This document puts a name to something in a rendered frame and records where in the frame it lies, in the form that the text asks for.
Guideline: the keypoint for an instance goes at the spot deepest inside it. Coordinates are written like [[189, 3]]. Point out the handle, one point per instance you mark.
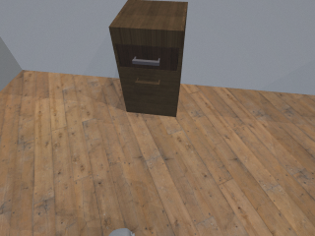
[[145, 62], [147, 84]]

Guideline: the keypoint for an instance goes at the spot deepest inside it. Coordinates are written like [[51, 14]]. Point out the cabinet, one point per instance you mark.
[[150, 23]]

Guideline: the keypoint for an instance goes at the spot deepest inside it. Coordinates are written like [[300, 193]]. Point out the drawer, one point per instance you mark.
[[168, 56]]

